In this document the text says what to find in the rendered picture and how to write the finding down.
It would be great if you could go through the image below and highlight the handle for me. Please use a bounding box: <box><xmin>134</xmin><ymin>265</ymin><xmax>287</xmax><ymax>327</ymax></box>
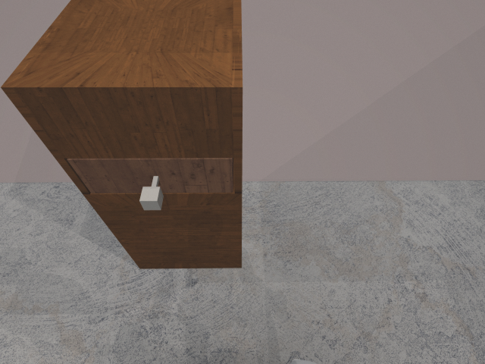
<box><xmin>139</xmin><ymin>176</ymin><xmax>164</xmax><ymax>210</ymax></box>

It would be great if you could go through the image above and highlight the drawer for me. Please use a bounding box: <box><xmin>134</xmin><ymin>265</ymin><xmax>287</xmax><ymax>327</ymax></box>
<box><xmin>67</xmin><ymin>158</ymin><xmax>233</xmax><ymax>193</ymax></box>

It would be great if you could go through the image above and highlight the cabinet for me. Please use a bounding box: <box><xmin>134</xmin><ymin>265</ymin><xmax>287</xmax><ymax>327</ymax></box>
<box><xmin>1</xmin><ymin>0</ymin><xmax>243</xmax><ymax>269</ymax></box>

